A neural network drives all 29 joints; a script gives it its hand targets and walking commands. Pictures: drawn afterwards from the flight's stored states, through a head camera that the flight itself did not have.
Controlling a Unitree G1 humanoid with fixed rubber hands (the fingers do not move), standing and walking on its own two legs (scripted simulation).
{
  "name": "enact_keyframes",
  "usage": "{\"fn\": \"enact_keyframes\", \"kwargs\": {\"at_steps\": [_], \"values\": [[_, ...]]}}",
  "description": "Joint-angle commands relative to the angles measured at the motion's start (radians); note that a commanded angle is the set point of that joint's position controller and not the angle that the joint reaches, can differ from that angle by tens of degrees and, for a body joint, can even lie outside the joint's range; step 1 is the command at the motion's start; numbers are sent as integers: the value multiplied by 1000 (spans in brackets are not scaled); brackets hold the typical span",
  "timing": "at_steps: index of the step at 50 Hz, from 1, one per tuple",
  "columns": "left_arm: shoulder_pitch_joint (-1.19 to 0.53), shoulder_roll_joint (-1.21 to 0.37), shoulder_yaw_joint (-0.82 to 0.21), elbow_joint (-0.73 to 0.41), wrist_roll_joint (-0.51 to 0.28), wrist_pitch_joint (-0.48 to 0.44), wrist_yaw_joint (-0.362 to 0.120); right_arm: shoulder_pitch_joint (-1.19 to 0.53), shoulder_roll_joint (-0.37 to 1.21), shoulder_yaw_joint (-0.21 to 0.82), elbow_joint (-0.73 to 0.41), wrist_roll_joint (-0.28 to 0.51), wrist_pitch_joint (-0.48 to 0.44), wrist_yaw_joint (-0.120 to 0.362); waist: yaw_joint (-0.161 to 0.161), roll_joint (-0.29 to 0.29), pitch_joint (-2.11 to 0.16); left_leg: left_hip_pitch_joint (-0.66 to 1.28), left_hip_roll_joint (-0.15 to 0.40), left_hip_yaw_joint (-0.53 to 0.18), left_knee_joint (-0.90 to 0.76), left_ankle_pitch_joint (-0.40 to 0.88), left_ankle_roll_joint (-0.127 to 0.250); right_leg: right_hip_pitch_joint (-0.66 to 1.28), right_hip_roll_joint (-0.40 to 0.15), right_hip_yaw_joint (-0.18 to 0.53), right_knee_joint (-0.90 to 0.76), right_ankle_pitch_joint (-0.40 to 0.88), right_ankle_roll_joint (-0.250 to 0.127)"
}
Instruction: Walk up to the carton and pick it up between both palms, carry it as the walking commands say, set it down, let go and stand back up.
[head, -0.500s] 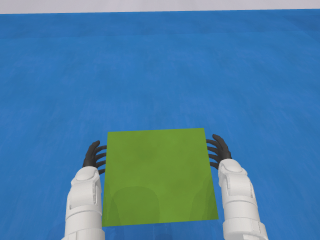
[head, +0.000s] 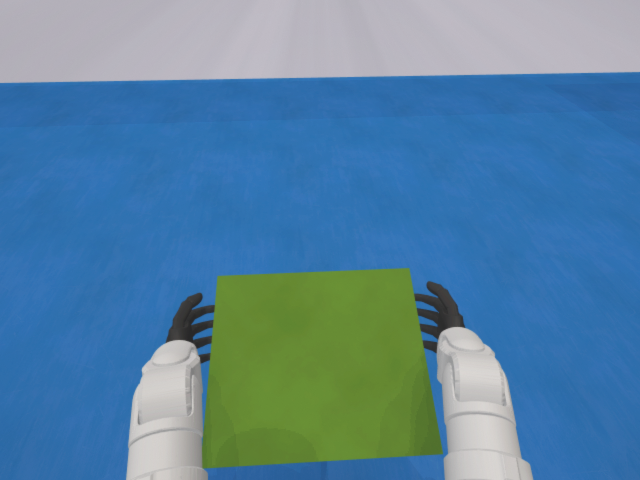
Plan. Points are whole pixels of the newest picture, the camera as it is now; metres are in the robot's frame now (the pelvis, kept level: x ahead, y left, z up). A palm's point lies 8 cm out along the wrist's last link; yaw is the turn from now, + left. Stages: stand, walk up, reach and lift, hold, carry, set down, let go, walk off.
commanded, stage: reach and lift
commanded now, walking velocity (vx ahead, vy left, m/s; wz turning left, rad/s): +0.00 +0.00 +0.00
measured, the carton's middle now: (317, 372) +0.30 +0.01 -0.04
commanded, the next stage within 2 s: hold in 0.92 s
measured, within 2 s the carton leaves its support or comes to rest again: neither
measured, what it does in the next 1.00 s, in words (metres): stands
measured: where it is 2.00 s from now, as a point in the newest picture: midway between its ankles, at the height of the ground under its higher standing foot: outside the picture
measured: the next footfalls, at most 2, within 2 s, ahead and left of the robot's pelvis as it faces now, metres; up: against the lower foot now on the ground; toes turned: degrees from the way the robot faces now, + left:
none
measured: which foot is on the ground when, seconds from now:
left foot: down 0.00-1.00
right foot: down 0.00-1.00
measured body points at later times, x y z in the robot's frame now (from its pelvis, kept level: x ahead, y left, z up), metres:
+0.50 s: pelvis +0.00 +0.01 +0.00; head -0.03 +0.01 +0.45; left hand +0.31 +0.17 +0.04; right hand +0.30 -0.17 +0.04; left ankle +0.02 +0.13 -0.75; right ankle +0.00 -0.11 -0.75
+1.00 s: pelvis +0.00 +0.01 +0.00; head -0.04 +0.01 +0.45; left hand +0.30 +0.18 +0.04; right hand +0.29 -0.17 +0.04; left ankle +0.02 +0.13 -0.75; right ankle +0.00 -0.11 -0.75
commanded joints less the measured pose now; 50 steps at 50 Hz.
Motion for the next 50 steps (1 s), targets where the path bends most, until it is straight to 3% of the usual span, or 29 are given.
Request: {"fn": "enact_keyframes", "kwargs": {"at_steps": [1, 25, 50], "values": [[-528, -805, -567, 0, -271, -23, -264, -463, 806, 537, 34, 257, -5, 264, -12, -3, -200, 75, -94, -32, -15, 112, 21, -20, 51, 68, -59, 120, 14], [-441, -838, -611, -50, -288, -17, -230, -394, 746, 563, -61, 280, 7, 273, -42, 6, -233, 93, -88, -51, -20, 183, 13, -17, 68, 62, -52, 186, 12], [-438, -819, -622, -69, -289, -17, -248, -371, 775, 585, -70, 289, 15, 263, -36, -5, -207, 73, -93, -43, -21, 112, 26, -33, 62, 63, -60, 130, 14]]}}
